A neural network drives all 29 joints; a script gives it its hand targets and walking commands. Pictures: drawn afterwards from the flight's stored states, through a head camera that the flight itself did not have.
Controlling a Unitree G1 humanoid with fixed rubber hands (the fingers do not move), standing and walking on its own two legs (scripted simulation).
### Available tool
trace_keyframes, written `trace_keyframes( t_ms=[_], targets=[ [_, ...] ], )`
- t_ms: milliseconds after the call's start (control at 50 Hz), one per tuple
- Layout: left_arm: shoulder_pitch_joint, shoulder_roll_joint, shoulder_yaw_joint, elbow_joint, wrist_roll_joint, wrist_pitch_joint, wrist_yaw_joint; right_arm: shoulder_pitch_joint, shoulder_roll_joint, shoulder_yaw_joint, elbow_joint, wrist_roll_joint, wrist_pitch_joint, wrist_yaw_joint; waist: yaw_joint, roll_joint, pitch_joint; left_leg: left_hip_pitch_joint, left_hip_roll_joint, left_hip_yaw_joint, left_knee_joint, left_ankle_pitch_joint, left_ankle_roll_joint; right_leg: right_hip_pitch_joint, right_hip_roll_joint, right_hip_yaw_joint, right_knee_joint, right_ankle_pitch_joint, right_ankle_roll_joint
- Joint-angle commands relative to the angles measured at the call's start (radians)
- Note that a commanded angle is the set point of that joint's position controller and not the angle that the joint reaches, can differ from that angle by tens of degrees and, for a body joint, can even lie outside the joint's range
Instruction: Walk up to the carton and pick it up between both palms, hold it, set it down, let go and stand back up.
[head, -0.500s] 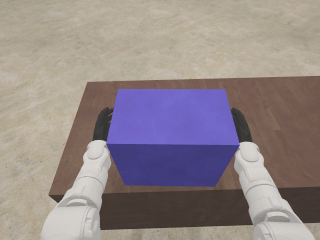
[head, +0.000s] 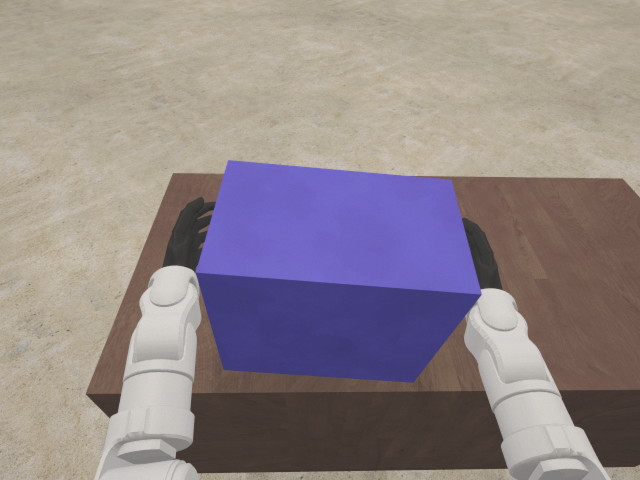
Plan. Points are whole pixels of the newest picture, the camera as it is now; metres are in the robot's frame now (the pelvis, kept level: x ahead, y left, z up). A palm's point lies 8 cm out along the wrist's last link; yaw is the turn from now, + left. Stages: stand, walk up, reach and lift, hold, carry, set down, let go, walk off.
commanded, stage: reach and lift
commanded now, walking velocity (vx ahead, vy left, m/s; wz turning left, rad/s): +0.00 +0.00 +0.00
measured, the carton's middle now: (329, 281) +0.37 -0.01 +0.05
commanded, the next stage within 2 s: hold in 1.44 s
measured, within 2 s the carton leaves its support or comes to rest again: neither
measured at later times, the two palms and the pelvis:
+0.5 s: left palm (169, 256) +0.35 +0.17 +0.13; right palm (485, 278) +0.31 -0.19 +0.11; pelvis -0.01 +0.00 +0.00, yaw -1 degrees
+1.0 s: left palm (165, 248) +0.35 +0.18 +0.15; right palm (488, 269) +0.32 -0.19 +0.13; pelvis -0.01 +0.01 +0.00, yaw -1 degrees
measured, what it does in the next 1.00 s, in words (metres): stands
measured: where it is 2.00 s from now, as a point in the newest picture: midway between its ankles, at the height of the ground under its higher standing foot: outside the picture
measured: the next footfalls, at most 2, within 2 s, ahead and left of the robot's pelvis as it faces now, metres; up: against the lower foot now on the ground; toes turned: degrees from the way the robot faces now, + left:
none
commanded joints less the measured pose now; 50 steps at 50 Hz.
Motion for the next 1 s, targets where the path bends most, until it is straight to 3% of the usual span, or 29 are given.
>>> trace_keyframes(
  t_ms=[0, 260, 480, 560, 980],
  targets=[
    [-0.463, -0.421, -0.402, -0.209, -0.025, 0.004, -0.157, -0.604, 0.409, 0.325, -0.331, 0.019, -0.079, 0.128, -0.006, 0.042, -0.341, 0.142, -0.037, -0.001, -0.002, 0.201, -0.019, 0.162, 0.017, 0.025, 0.050, 0.410, 0.042],
    [-0.464, -0.409, -0.441, -0.309, -0.030, 0.081, -0.143, -0.654, 0.382, 0.303, -0.357, 0.040, -0.057, 0.141, 0.000, 0.055, -0.321, 0.209, -0.030, 0.019, 0.001, 0.166, -0.026, 0.106, 0.024, 0.008, 0.020, 0.280, 0.034],
    [-0.443, -0.389, -0.440, -0.388, -0.031, 0.160, -0.147, -0.656, 0.373, 0.321, -0.396, 0.079, 0.002, 0.123, 0.007, 0.041, -0.301, 0.214, -0.034, 0.030, 0.002, 0.189, -0.016, 0.139, 0.022, 0.021, 0.014, 0.296, 0.033],
    [-0.462, -0.377, -0.420, -0.387, -0.025, 0.182, -0.155, -0.673, 0.361, 0.298, -0.385, 0.076, 0.018, 0.125, 0.002, 0.041, -0.281, 0.201, -0.034, 0.035, -0.009, 0.144, -0.016, 0.132, 0.020, 0.017, 0.009, 0.256, 0.034],
    [-0.489, -0.376, -0.421, -0.436, -0.030, 0.228, -0.157, -0.707, 0.340, 0.301, -0.419, 0.100, 0.060, 0.119, -0.006, 0.049, -0.307, 0.243, -0.037, 0.031, 0.009, 0.211, -0.023, 0.140, 0.030, 0.012, 0.012, 0.308, 0.031]
  ],
)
